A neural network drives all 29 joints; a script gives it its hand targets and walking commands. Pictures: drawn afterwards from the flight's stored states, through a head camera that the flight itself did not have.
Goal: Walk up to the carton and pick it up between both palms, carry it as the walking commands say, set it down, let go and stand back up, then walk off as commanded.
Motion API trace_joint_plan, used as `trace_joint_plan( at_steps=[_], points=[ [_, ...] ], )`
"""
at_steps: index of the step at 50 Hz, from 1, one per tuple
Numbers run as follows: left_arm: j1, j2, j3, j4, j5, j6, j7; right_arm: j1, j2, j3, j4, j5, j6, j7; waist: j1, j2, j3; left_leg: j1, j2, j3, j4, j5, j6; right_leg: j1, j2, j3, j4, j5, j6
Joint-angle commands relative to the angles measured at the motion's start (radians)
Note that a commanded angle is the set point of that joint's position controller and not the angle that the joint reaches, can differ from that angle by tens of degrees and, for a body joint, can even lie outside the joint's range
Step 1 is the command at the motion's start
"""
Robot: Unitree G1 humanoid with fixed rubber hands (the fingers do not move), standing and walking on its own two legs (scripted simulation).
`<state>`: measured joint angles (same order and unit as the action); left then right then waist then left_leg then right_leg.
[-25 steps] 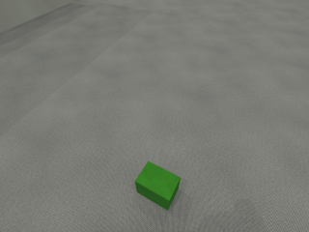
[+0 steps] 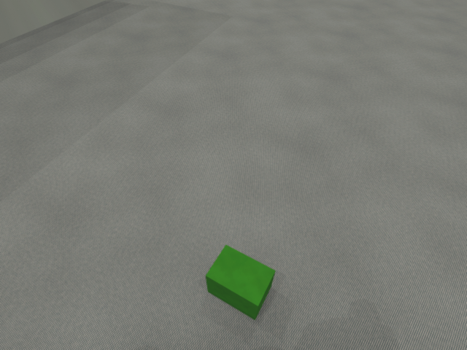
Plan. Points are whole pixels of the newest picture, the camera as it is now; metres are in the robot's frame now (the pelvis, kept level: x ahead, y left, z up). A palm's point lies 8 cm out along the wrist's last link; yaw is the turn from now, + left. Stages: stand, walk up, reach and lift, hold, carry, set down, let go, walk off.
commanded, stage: walk up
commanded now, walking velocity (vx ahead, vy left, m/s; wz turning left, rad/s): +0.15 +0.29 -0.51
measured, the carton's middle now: (240, 281) +0.53 -0.01 -0.70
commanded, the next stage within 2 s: stand in 1.80 s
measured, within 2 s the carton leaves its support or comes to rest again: neither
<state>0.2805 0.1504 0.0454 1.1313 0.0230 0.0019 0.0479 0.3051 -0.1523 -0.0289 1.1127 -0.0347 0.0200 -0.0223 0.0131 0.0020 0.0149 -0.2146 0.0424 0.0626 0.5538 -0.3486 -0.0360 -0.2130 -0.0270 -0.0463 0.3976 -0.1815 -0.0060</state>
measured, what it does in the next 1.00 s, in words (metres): walks ahead, turning right: left foot, then right foot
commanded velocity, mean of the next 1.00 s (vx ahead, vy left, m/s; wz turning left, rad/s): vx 0.16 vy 0.17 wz -0.34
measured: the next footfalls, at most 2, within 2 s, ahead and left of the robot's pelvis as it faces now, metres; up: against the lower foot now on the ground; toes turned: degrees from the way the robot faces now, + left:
left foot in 0.30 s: +0.11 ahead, +0.24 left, +0.00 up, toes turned -6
right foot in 0.80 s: +0.23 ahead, +0.02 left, +0.00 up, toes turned -30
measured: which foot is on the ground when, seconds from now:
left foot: up 0.00-0.28, down 0.30-0.80, up 0.82-1.00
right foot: down 0.00-0.28, up 0.30-0.78, down 0.80-1.00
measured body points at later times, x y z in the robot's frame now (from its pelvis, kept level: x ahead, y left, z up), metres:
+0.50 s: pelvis +0.08 +0.15 +0.00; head +0.10 +0.17 +0.45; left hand +0.24 +0.39 -0.14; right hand -0.01 -0.09 -0.13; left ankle +0.07 +0.25 -0.74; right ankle +0.02 +0.03 -0.64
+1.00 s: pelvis +0.21 +0.14 -0.01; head +0.26 +0.12 +0.44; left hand +0.37 +0.33 -0.16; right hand +0.15 -0.08 -0.16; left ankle +0.25 +0.27 -0.71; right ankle +0.19 +0.04 -0.74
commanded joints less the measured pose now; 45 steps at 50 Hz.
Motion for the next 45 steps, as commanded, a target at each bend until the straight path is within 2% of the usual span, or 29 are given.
trace_joint_plan(
  at_steps=[1, 3, 5, 8, 10, 11, 12, 13, 14, 15, 16, 17, 18, 19, 20, 21, 25, 28, 31, 34, 36, 37, 38, 39, 40, 41, 42, 43, 45],
  points=[
    [0.188, 0.308, 0.067, -0.010, 0.012, 0.033, 0.042, -0.078, -0.107, -0.037, -0.159, -0.043, 0.026, 0.020, 0.053, -0.049, 0.129, -0.465, 0.051, -0.108, 0.499, -0.039, -0.011, 0.011, -0.461, 0.669, -0.270, -0.554, -0.151],
    [0.092, 0.245, 0.056, -0.063, 0.013, 0.019, 0.026, -0.023, -0.131, -0.052, -0.176, -0.033, 0.003, 0.027, 0.009, -0.136, 0.076, -0.371, 0.064, -0.116, 0.462, 0.039, -0.015, -0.047, -0.345, 0.492, -0.219, -0.395, -0.090],
    [0.072, 0.234, 0.053, -0.085, 0.021, 0.019, 0.017, -0.047, -0.131, -0.045, -0.203, -0.024, 0.008, 0.035, 0.015, -0.211, 0.066, -0.278, 0.020, -0.055, 0.358, 0.022, -0.029, -0.108, -0.256, 0.375, -0.198, -0.303, -0.070],
    [0.115, 0.286, 0.067, -0.102, 0.031, 0.027, 0.016, -0.098, -0.126, -0.034, -0.257, -0.010, 0.025, 0.040, 0.047, -0.255, 0.078, -0.241, -0.016, -0.018, 0.223, -0.020, -0.037, -0.128, -0.259, 0.383, -0.203, -0.265, -0.095],
    [0.096, 0.311, 0.077, -0.119, 0.031, 0.030, 0.012, -0.085, -0.130, -0.027, -0.276, -0.008, 0.025, 0.044, 0.036, -0.283, 0.055, -0.161, -0.027, -0.005, 0.134, -0.012, -0.038, -0.161, -0.254, 0.382, -0.187, -0.261, -0.089],
    [0.068, 0.321, 0.081, -0.131, 0.030, 0.032, 0.008, -0.059, -0.133, -0.025, -0.276, -0.008, 0.024, 0.044, 0.017, -0.295, 0.039, -0.101, -0.036, 0.009, 0.077, 0.006, -0.036, -0.191, -0.243, 0.372, -0.171, -0.264, -0.080],
    [0.017, 0.325, 0.083, -0.149, 0.029, 0.032, 0.006, -0.011, -0.133, -0.024, -0.265, -0.007, 0.022, 0.041, -0.021, -0.280, 0.021, -0.002, -0.046, 0.024, -0.023, 0.049, -0.031, -0.247, -0.215, 0.339, -0.136, -0.280, -0.063],
    [-0.017, 0.313, 0.079, -0.163, 0.027, 0.031, 0.006, 0.049, -0.145, -0.028, -0.241, -0.003, 0.020, 0.035, -0.059, -0.233, -0.001, 0.125, -0.048, 0.034, -0.113, 0.078, -0.023, -0.323, -0.178, 0.298, -0.075, -0.316, -0.046],
    [-0.014, 0.266, 0.067, -0.174, 0.027, 0.028, 0.008, 0.105, -0.183, -0.039, -0.217, -0.005, 0.014, 0.029, -0.085, -0.138, -0.030, 0.255, -0.005, 0.019, -0.172, 0.057, -0.008, -0.421, -0.125, 0.234, 0.032, -0.399, -0.030],
    [0.013, 0.187, 0.053, -0.184, 0.028, 0.027, 0.009, 0.141, -0.271, -0.053, -0.213, -0.019, 0.006, 0.024, -0.092, 0.117, -0.063, 0.279, 0.204, -0.201, -0.331, -0.121, 0.022, -0.506, 0.001, 0.091, 0.309, -0.500, 0.007],
    [0.011, 0.134, 0.036, -0.205, 0.033, 0.035, 0.014, 0.107, -0.363, -0.067, -0.234, -0.026, 0.007, 0.020, -0.085, 0.299, -0.070, 0.184, 0.398, -0.400, -0.429, -0.326, 0.127, -0.585, 0.042, -0.014, 0.572, -0.492, 0.037],
    [-0.047, 0.170, 0.043, -0.227, 0.028, 0.041, 0.007, 0.071, -0.339, -0.059, -0.233, -0.027, 0.006, 0.022, -0.081, 0.253, -0.039, 0.032, 0.373, -0.399, -0.442, -0.346, 0.154, -0.529, -0.021, 0.031, 0.708, -0.415, 0.014],
    [-0.037, 0.204, 0.055, -0.211, 0.023, 0.040, -0.012, 0.063, -0.285, -0.055, -0.212, -0.029, -0.006, 0.027, -0.064, 0.192, -0.045, 0.025, 0.317, -0.334, -0.443, -0.412, 0.136, -0.518, -0.046, 0.036, 0.800, -0.334, -0.001],
    [-0.026, 0.201, 0.051, -0.217, 0.023, 0.029, -0.040, 0.073, -0.253, -0.053, -0.193, -0.024, -0.031, 0.033, -0.052, 0.162, -0.036, 0.059, 0.301, -0.314, -0.456, -0.454, 0.096, -0.536, -0.080, 0.057, 0.838, -0.255, 0.007],
    [-0.018, 0.199, 0.055, -0.197, 0.026, 0.019, -0.061, 0.054, -0.231, -0.046, -0.174, -0.016, -0.050, 0.024, -0.022, 0.114, 0.010, 0.074, 0.272, -0.263, -0.428, -0.319, 0.078, -0.519, -0.085, 0.067, 0.846, -0.179, 0.009],
    [-0.014, 0.190, 0.054, -0.188, 0.027, 0.016, -0.069, 0.066, -0.203, -0.040, -0.166, -0.017, -0.063, 0.022, -0.024, 0.111, 0.029, 0.096, 0.235, -0.203, -0.413, -0.211, 0.081, -0.517, -0.075, 0.052, 0.840, -0.152, 0.008],
    [-0.142, 0.132, 0.042, -0.218, 0.018, 0.019, -0.077, 0.157, -0.148, -0.028, -0.122, -0.022, -0.090, 0.009, -0.060, 0.122, 0.069, 0.188, 0.246, -0.152, -0.409, 0.016, 0.133, -0.534, -0.065, 0.041, 0.734, -0.115, 0.006],
    [-0.240, 0.101, 0.030, -0.234, 0.003, 0.015, -0.078, 0.221, -0.132, -0.021, -0.087, -0.020, -0.093, -0.002, -0.082, 0.121, 0.085, 0.262, 0.261, -0.125, -0.388, 0.275, 0.155, -0.537, -0.047, 0.015, 0.589, -0.119, 0.009],
    [-0.304, 0.071, 0.016, -0.237, -0.007, 0.007, -0.075, 0.267, -0.119, -0.021, -0.051, -0.023, -0.092, -0.008, -0.093, 0.126, 0.082, 0.285, 0.246, -0.051, -0.337, 0.560, 0.148, -0.470, -0.027, -0.022, 0.439, -0.124, 0.008],
    [-0.330, 0.051, 0.005, -0.232, -0.011, 0.001, -0.068, 0.299, -0.114, -0.027, -0.019, -0.021, -0.085, -0.011, -0.095, 0.143, 0.072, 0.281, 0.233, 0.005, -0.283, 0.751, 0.132, -0.383, -0.002, -0.062, 0.323, -0.111, -0.001],
    [-0.311, 0.044, -0.002, -0.227, -0.009, -0.004, -0.059, 0.296, -0.108, -0.029, -0.006, -0.017, -0.079, -0.012, -0.077, 0.145, 0.052, 0.255, 0.221, 0.038, -0.239, 0.851, 0.124, -0.290, 0.009, -0.088, 0.264, -0.080, -0.016],
    [-0.272, 0.046, -0.002, -0.218, -0.008, -0.007, -0.051, 0.283, -0.112, -0.031, -0.005, -0.012, -0.076, -0.012, -0.053, 0.144, 0.029, 0.227, 0.208, 0.062, -0.188, 0.912, 0.119, -0.208, 0.024, -0.109, 0.234, -0.065, -0.024],
    [-0.207, 0.052, -0.001, -0.203, -0.006, -0.010, -0.041, 0.263, -0.119, -0.032, -0.008, -0.003, -0.073, -0.014, -0.015, 0.132, -0.004, 0.179, 0.186, 0.094, -0.108, 0.945, 0.106, -0.089, 0.040, -0.131, 0.177, -0.024, -0.035],
    [-0.099, 0.074, 0.005, -0.175, 0.003, -0.019, -0.026, 0.228, -0.120, -0.027, -0.027, 0.009, -0.070, -0.018, 0.041, 0.117, -0.050, 0.076, 0.159, 0.118, 0.003, 0.955, 0.077, 0.101, 0.027, -0.131, 0.088, 0.067, -0.050],
    [0.008, 0.144, 0.022, -0.152, 0.023, -0.030, -0.011, 0.196, -0.113, -0.015, -0.065, 0.018, -0.070, -0.023, 0.093, 0.082, -0.102, -0.083, 0.134, 0.103, 0.123, 0.760, 0.037, 0.301, -0.114, -0.006, 0.046, 0.343, -0.081],
    [0.098, 0.243, 0.045, -0.125, 0.032, -0.038, -0.001, 0.214, -0.063, -0.001, -0.109, 0.021, -0.065, -0.023, 0.113, -0.170, -0.152, -0.340, 0.009, 0.125, 0.439, -0.031, -0.004, 0.497, -0.418, 0.319, 0.073, 0.962, -0.194],
    [0.100, 0.223, 0.035, -0.112, 0.006, -0.037, 0.006, 0.270, -0.065, -0.023, -0.097, 0.034, -0.051, -0.029, 0.067, -0.175, -0.254, -0.324, 0.017, -0.019, 0.615, -0.273, -0.014, 0.466, -0.493, 0.416, 0.081, 1.211, -0.308],
    [0.007, 0.200, 0.034, -0.139, 0.000, -0.036, 0.008, 0.217, -0.079, -0.029, -0.110, 0.030, -0.047, -0.033, 0.031, -0.143, -0.218, -0.323, 0.053, -0.043, 0.638, -0.288, -0.018, 0.374, -0.432, 0.312, 0.074, 1.211, -0.294],
    [-0.175, 0.134, 0.008, -0.159, -0.022, -0.024, 0.004, 0.149, -0.039, -0.029, -0.121, 0.027, -0.045, -0.026, -0.035, -0.127, -0.103, -0.250, 0.080, -0.036, 0.499, -0.216, -0.013, 0.153, -0.283, 0.123, 0.019, 0.931, -0.218]
  ],
)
